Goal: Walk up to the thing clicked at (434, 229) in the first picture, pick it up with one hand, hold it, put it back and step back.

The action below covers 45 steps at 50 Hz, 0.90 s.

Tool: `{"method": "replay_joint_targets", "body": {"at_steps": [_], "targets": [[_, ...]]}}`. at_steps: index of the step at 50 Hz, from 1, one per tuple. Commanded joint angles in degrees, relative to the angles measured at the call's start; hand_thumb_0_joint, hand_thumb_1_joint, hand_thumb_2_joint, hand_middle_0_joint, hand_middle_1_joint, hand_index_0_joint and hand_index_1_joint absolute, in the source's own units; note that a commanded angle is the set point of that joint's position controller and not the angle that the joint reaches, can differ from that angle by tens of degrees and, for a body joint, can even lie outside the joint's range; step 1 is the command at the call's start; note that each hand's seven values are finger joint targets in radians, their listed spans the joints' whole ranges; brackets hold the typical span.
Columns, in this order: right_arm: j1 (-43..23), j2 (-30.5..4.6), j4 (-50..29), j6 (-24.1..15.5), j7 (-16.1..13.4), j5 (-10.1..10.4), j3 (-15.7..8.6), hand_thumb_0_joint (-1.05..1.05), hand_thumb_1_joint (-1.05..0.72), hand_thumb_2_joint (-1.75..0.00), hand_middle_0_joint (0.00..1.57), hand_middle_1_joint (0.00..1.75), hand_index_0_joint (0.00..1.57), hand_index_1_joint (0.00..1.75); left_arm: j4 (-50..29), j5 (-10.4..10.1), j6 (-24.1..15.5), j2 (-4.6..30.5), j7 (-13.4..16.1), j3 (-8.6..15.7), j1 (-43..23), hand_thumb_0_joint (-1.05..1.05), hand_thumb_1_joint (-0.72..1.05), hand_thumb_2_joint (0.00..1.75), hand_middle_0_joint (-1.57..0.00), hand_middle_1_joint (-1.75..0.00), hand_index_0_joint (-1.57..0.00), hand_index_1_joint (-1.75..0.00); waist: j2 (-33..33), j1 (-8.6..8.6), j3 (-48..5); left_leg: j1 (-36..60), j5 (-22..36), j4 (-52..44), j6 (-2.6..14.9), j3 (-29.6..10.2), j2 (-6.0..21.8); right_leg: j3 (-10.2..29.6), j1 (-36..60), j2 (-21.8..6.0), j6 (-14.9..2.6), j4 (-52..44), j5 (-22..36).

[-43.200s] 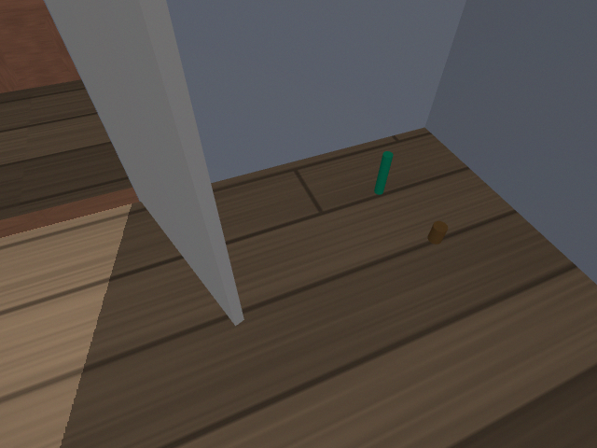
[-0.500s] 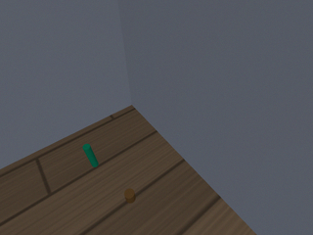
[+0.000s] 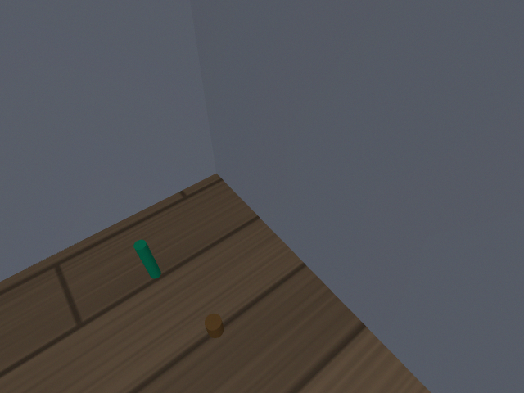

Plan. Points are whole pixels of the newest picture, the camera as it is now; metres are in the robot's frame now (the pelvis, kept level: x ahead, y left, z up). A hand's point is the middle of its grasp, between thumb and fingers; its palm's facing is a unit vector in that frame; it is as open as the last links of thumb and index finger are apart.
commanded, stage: stand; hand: left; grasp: from above
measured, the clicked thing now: (214, 325) +0.47 +0.21 -0.74
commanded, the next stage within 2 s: step back in 1.10 s
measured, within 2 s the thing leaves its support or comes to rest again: neither
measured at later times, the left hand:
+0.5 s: hand out of the picture +0.08 +0.24 -0.16, palm faces +0.01 -0.94 -0.33, open 7.4 cm
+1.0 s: hand out of the picture +0.08 +0.24 -0.16, palm faces +0.00 -0.94 -0.33, open 7.4 cm
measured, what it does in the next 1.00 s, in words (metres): stands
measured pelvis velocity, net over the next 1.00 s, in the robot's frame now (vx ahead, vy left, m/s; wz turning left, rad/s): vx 0.01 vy -0.01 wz -0.01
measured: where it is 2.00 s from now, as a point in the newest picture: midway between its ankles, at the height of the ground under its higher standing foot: outside the picture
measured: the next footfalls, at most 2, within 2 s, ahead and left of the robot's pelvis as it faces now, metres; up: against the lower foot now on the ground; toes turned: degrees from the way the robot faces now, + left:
right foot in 1.74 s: -0.09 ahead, -0.10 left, +0.00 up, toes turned -2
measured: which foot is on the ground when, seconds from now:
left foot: down 0.00-1.00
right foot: down 0.00-1.00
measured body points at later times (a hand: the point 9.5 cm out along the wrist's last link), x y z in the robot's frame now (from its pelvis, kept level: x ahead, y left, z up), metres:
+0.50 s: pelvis +0.01 +0.00 +0.00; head +0.02 -0.01 +0.45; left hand +0.08 +0.29 -0.13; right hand +0.09 -0.30 -0.14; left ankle +0.02 +0.14 -0.75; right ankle +0.00 -0.14 -0.75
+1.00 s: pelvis +0.01 -0.01 +0.00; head +0.02 -0.01 +0.45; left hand +0.08 +0.29 -0.13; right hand +0.08 -0.30 -0.14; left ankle +0.02 +0.14 -0.75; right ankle +0.00 -0.14 -0.75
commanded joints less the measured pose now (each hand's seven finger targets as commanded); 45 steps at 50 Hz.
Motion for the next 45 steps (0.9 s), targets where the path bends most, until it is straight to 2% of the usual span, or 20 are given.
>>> {"method": "replay_joint_targets", "body": {"at_steps": [1, 5, 6, 11, 15, 18, 21, 25, 34, 38, 43, 45], "targets": [[-2.37, -11.34, -3.51, -0.96, -0.70, -0.02, -1.98, 0.00, -0.90, -0.90, 0.20, 0.30, 0.20, 0.30, -2.83, -0.01, -1.35, 11.88, 0.65, 2.06, -1.82, 0.00, 0.90, 0.90, -0.20, -0.30, -0.20, -0.30, 0.05, -0.04, -2.14, -1.59, 0.02, -4.42, 2.62, -4.27, 4.57, 4.40, -0.66, -4.64, -2.11, -4.29, 0.06], [-2.80, -11.28, -3.51, -1.05, -0.65, 0.00, -1.85, 0.00, -0.90, -0.90, 0.20, 0.30, 0.20, 0.30, -2.98, -0.03, -1.44, 11.83, 0.59, 1.96, -1.72, 0.00, 0.90, 0.90, -0.20, -0.30, -0.20, -0.30, 0.03, 0.19, -3.09, -0.84, 2.18, -3.99, 2.67, -4.41, 4.91, 4.19, -0.41, -4.78, -2.21, -4.06, 1.02], [-1.91, -11.35, -3.20, -1.07, -0.67, 0.01, -1.73, 0.00, -0.90, -0.90, 0.20, 0.30, 0.20, 0.30, -2.94, -0.06, -1.49, 11.83, 0.57, 1.97, -1.95, 0.00, 0.90, 0.90, -0.20, -0.30, -0.20, -0.30, -0.06, -0.22, -3.04, -1.26, 1.86, -4.04, 2.56, -4.26, 4.72, 4.56, 0.02, -4.89, -2.17, -4.16, 1.59], [-2.87, -11.81, -3.34, -1.27, -0.68, 0.08, -1.75, 0.00, -0.90, -0.90, 0.20, 0.30, 0.20, 0.30, -3.24, -0.19, -1.67, 11.94, 0.59, 1.95, -1.75, 0.00, 0.90, 0.90, -0.20, -0.30, -0.20, -0.30, -0.04, -0.02, -4.81, 1.45, 8.43, -2.97, 2.69, -4.01, 5.21, 4.22, 0.21, -4.98, -2.13, -3.74, 6.24], [-2.42, -11.61, -2.98, -1.13, -0.75, 0.05, -1.54, 0.00, -0.90, -0.90, 0.20, 0.30, 0.20, 0.30, -3.03, -0.37, -1.50, 12.03, 0.55, 1.97, -2.00, 0.00, 0.90, 0.90, -0.20, -0.30, -0.20, -0.30, 0.42, -0.17, -4.29, 0.36, 7.44, -3.51, 2.43, -3.71, 5.05, 4.25, 1.05, -5.04, -2.11, -3.52, 6.03], [-3.15, -12.05, -3.26, -1.26, -0.71, 0.09, -1.63, 0.00, -0.90, -0.90, 0.20, 0.30, 0.20, 0.30, -3.28, -0.37, -1.56, 11.99, 0.54, 1.97, -1.80, 0.00, 0.90, 0.90, -0.20, -0.30, -0.20, -0.30, 0.14, 0.21, -5.15, 1.36, 9.78, -3.13, 2.69, -3.81, 5.49, 4.04, 1.14, -5.09, -2.12, -3.34, 7.53], [-2.97, -12.15, -3.18, -1.22, -0.74, 0.13, -1.65, 0.00, -0.90, -0.90, 0.20, 0.30, 0.20, 0.30, -3.47, -0.28, -1.66, 12.23, 0.60, 1.98, -2.56, 0.00, 0.90, 0.90, -0.20, -0.30, -0.20, -0.30, -0.57, -0.13, -5.41, 2.04, 11.24, -2.98, 2.45, -3.68, 5.52, 4.04, 1.20, -5.13, -1.97, -3.31, 8.80], [-3.48, -12.28, -3.16, -1.05, -0.70, 0.11, -1.61, 0.00, -0.90, -0.90, 0.20, 0.30, 0.20, 0.30, -3.61, -0.23, -1.58, 11.99, 0.46, 1.78, -2.61, 0.00, 0.90, 0.90, -0.20, -0.30, -0.20, -0.30, -0.03, -0.12, -3.89, 0.88, 7.23, -3.44, 2.34, -3.54, 5.27, 4.06, 0.28, -4.96, -1.95, -4.33, 5.32], [-3.60, -12.26, -3.31, -1.20, -0.48, 0.12, -1.58, 0.00, -0.90, -0.90, 0.20, 0.30, 0.20, 0.30, -3.82, -0.31, -1.64, 12.56, 0.26, 1.98, -2.77, 0.00, 0.90, 0.90, -0.20, -0.30, -0.20, -0.30, 0.60, -0.13, -3.97, 0.47, 6.15, -4.15, 2.28, -3.45, 5.22, 4.25, 0.89, -5.06, -2.28, -4.13, 5.10], [-4.02, -12.27, -3.56, -1.31, -0.36, 0.05, -1.76, 0.00, -0.90, -0.90, 0.20, 0.30, 0.20, 0.30, -4.14, -0.28, -1.76, 12.56, 0.25, 1.88, -2.74, 0.00, 0.90, 0.90, -0.20, -0.30, -0.20, -0.30, -0.10, 0.08, -4.34, 1.15, 7.89, -4.07, 2.41, -3.73, 5.59, 3.98, 0.39, -4.92, -2.38, -4.07, 5.12], [-3.62, -12.60, -3.37, -1.26, -0.40, 0.11, -1.73, 0.00, -0.90, -0.90, 0.20, 0.30, 0.20, 0.30, -4.26, -0.31, -1.79, 12.88, 0.15, 1.85, -2.85, 0.00, 0.90, 0.90, -0.20, -0.30, -0.20, -0.30, 0.57, -0.19, -4.28, 0.43, 6.26, -4.24, 2.27, -3.68, 5.46, 4.51, 0.89, -5.10, -2.33, -4.37, 4.24], [-3.53, -12.66, -3.48, -1.24, -0.44, 0.14, -1.73, 0.00, -0.90, -0.90, 0.20, 0.30, 0.20, 0.30, -4.44, -0.30, -1.69, 13.01, 0.16, 1.84, -2.83, 0.00, 0.90, 0.90, -0.20, -0.30, -0.20, -0.30, 0.16, -0.28, -4.88, 0.80, 6.79, -4.05, 2.38, -3.46, 5.53, 4.61, 0.98, -5.29, -2.52, -4.01, 5.62]]}}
